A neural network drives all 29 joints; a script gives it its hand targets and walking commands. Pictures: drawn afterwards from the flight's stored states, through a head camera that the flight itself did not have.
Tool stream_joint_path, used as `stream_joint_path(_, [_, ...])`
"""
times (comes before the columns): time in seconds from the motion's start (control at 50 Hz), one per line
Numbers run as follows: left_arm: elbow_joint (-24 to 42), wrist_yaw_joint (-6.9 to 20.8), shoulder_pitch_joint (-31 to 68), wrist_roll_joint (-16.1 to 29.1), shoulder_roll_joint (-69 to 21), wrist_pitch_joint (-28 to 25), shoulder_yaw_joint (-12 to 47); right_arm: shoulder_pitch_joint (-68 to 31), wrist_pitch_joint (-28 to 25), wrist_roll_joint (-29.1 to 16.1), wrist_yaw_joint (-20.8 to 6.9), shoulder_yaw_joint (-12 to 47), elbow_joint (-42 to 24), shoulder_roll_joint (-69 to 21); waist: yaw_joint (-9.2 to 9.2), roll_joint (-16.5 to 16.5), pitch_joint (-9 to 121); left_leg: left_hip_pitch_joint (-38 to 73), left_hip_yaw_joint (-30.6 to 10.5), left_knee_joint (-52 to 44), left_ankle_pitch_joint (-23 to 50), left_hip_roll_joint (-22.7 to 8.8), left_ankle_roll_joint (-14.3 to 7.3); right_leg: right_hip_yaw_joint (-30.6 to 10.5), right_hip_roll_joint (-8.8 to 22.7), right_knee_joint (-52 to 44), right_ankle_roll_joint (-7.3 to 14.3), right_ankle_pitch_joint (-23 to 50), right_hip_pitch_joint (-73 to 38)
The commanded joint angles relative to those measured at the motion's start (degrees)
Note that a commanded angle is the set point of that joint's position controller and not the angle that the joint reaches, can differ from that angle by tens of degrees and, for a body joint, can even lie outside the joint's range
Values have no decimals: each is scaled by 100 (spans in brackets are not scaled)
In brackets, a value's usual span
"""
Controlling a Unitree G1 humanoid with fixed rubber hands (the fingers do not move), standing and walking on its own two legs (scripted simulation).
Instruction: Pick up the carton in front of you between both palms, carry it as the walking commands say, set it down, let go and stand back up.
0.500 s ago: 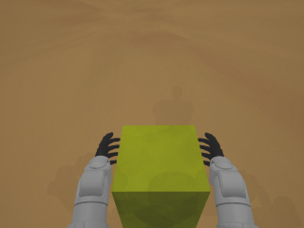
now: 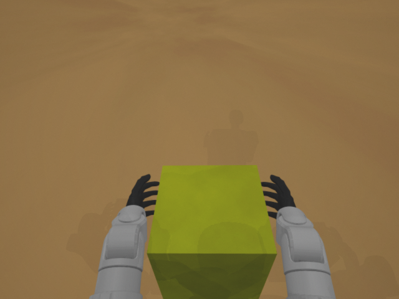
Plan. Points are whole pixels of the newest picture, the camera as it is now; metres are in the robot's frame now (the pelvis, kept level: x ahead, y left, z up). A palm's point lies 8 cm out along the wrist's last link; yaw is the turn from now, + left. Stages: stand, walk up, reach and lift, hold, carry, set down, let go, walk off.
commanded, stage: hold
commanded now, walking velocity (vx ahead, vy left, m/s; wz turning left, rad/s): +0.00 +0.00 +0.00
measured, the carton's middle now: (209, 235) +0.27 +0.00 -0.06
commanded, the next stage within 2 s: set down in 0.56 s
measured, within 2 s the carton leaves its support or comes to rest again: neither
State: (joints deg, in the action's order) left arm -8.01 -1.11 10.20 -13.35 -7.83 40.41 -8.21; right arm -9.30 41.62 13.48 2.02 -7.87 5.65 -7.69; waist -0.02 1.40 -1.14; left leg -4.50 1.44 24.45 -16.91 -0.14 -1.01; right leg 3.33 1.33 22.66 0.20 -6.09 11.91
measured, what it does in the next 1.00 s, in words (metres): stands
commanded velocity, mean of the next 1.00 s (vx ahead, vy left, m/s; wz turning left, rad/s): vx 0.00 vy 0.00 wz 0.00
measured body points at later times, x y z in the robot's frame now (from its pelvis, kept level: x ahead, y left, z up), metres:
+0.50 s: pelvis -0.03 -0.02 +0.00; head -0.08 -0.04 +0.45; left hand +0.26 +0.15 +0.04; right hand +0.28 -0.16 +0.04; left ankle -0.04 +0.11 -0.74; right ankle +0.05 -0.13 -0.74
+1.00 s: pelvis -0.03 -0.02 -0.02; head +0.04 -0.03 +0.42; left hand +0.31 +0.16 -0.04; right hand +0.33 -0.14 -0.04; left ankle -0.04 +0.11 -0.74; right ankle +0.05 -0.12 -0.74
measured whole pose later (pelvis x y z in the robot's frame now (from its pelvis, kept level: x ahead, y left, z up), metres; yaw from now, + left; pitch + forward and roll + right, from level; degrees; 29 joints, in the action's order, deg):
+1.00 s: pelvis -0.03 -0.02 -0.02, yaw +6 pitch +5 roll +0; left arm -33.4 2.7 30.4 -26.2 -11.2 21.9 -29.8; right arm -29.6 23.6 25.0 -1.3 -27.9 30.5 -11.8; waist -0.5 2.3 -3.7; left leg -23.8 -7.0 38.1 -19.0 2.5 1.0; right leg -2.4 -2.6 35.4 0.7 -11.6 28.5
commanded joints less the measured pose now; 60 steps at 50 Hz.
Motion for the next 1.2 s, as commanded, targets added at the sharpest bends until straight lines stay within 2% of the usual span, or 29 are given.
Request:
stream_joint_path(0.0, [245,1181,2197,1180,-4870,-269,2724,-2311,-272,-1301,-1282,2955,-438,-4797,33,188,1581,-504,-836,-618,2482,369,57,-769,-615,122,39,2031,-2310])
stream_joint_path(0.06, [213,1246,2468,1257,-5009,-298,2815,-2510,-280,-1315,-1300,3083,-317,-5027,28,-89,1555,-411,-841,-608,2303,428,75,-752,-681,-2,-37,1653,-2182])
stream_joint_path(0.16, [-160,1371,2749,1237,-5099,-258,2706,-2588,-250,-1149,-1338,2820,63,-5110,-70,-38,1169,-828,-820,-771,1270,373,33,-714,-658,-97,34,799,-2152])
stream_joint_path(0.34, [-732,1551,3281,1127,-5433,-344,2412,-3228,-243,-1183,-1616,2704,541,-5453,29,85,900,-1611,-805,-1038,-185,241,-148,-666,-597,-72,-28,-185,-2377])
stream_joint_path(0.44, [-935,1638,3488,1108,-5548,-378,2317,-3468,-228,-1191,-1743,2694,731,-5585,47,-9,943,-1610,-756,-963,-411,258,-188,-717,-542,-138,-75,-646,-2299])
stream_joint_path(0.6, [-1139,1776,3894,1078,-5471,-400,2158,-3706,-184,-1159,-1785,2529,1055,-5773,3,-295,1009,-1420,-660,-690,-255,390,-159,-969,-360,-409,-141,-1220,-2117])
stream_joint_path(0.66, [-1508,1843,4232,889,-5345,-498,1835,-3973,-244,-1044,-1756,2199,1452,-5851,4,-352,903,-1488,-617,-545,-385,427,-177,-1046,-305,-429,-173,-1565,-1964])
stream_joint_path(0.74, [-2276,1842,4755,418,-5153,-764,1098,-4458,-499,-662,-1702,1387,2310,-5790,0,-310,713,-1708,-599,-295,-610,451,-204,-1041,-287,-254,-160,-1817,-1597])
stream_joint_path(0.84, [-2941,1488,4736,-404,-4546,-1211,-53,-4542,-1002,130,-1376,156,2923,-4902,-32,-149,480,-2370,-647,145,-452,506,-197,-919,-398,306,-64,-1263,-962])
stream_joint_path(0.88, [-3053,1345,4504,-635,-4242,-1456,-367,-4337,-1305,376,-1266,-167,3017,-4436,-58,-99,589,-2709,-629,330,-210,545,-159,-821,-478,609,-29,-622,-632])
stream_joint_path(0.94, [-2967,1221,4217,-670,-3981,-2010,-416,-4057,-1923,518,-1173,-227,2987,-4043,-90,-92,1104,-3199,-567,702,344,612,-51,-753,-576,1109,-32,466,-222])
stream_joint_path(0.98, [-2920,1195,4233,-563,-4066,-2456,-161,-4094,-2399,458,-1145,9,2933,-4119,-75,-77,1645,-3511,-531,979,716,674,32,-761,-633,1467,-29,982,-8])
stream_joint_path(1.08, [-2745,1104,4648,92,-4627,-3359,1068,-4598,-3351,28,-1149,1101,2813,-4639,-41,-55,3793,-4427,-497,1850,1566,772,258,-764,-713,2606,6,2099,339])
stream_joint_path(1.14, [-2516,989,4809,419,-4895,-3607,1766,-4818,-3621,-293,-1146,1786,2536,-4824,-66,-96,5251,-4718,-515,2392,2147,805,363,-739,-747,3188,-41,2656,571])
stream_joint_path(1.18, [-2323,903,4856,582,-4954,-3639,2088,-4884,-3655,-421,-1153,2050,2326,-4822,-106,-130,5940,-4777,-538,2723,2391,821,414,-682,-796,3494,-70,2620,1013])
